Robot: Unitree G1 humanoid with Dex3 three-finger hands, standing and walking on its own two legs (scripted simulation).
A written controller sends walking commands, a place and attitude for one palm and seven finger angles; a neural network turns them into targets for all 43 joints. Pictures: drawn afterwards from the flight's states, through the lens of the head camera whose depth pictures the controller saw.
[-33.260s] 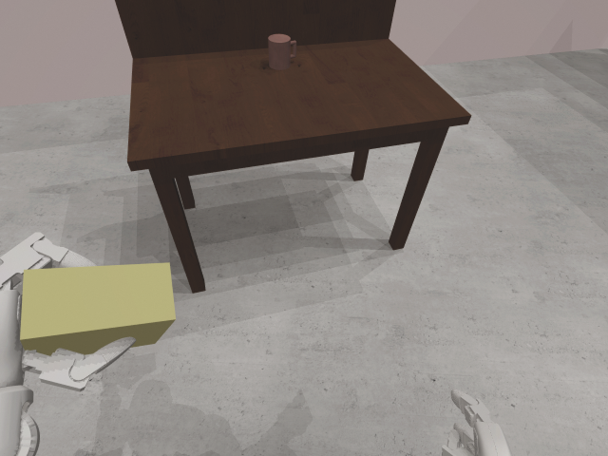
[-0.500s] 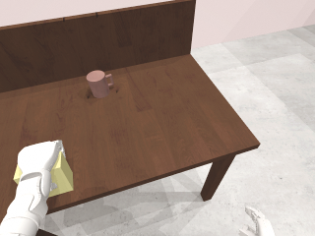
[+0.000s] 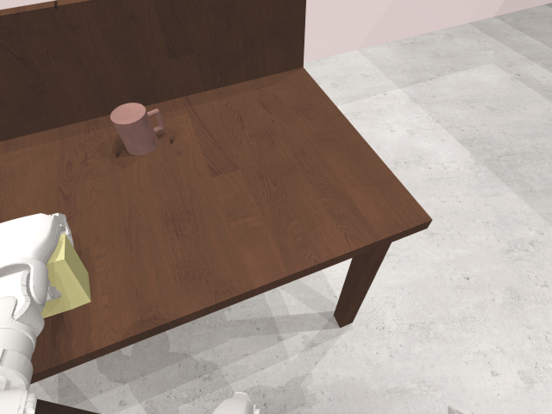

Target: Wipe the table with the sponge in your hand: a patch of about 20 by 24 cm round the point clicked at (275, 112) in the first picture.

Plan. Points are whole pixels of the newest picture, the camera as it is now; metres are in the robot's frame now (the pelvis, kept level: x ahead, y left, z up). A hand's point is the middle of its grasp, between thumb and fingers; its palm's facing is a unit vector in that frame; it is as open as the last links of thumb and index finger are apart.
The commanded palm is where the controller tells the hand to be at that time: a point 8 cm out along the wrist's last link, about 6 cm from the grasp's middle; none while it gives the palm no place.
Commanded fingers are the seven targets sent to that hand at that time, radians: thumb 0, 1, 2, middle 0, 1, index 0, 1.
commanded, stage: wipe forward along the first lane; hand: left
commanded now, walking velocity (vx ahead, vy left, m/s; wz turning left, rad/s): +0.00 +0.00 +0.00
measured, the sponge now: (46, 287) +0.29 +0.40 -0.03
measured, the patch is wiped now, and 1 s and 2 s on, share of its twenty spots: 0.20 0.35 0.40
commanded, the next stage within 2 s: slide across to the middle lane in 0.74 s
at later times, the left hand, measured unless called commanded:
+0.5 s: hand (40, 232) +0.37 +0.42 +0.02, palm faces -0.18 +0.03 -0.98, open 9.7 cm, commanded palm +0.37 +0.40 +0.04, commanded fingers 0.00 0.10 1.30 -1.20 -1.60 -1.20 -1.60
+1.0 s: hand (40, 210) +0.41 +0.44 +0.02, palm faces -0.19 +0.07 -0.98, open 9.7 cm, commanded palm +0.42 +0.39 +0.06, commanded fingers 0.00 0.10 1.30 -1.20 -1.60 -1.20 -1.60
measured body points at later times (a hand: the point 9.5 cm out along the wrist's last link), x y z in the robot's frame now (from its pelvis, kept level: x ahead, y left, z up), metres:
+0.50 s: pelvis +0.00 +0.02 -0.01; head +0.08 +0.02 +0.43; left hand +0.37 +0.42 +0.07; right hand +0.08 -0.26 -0.14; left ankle +0.06 +0.12 -0.70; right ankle +0.02 -0.10 -0.70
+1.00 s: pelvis +0.02 +0.04 -0.01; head +0.11 +0.06 +0.43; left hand +0.42 +0.44 +0.07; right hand +0.07 -0.24 -0.13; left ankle +0.06 +0.12 -0.70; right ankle +0.02 -0.10 -0.70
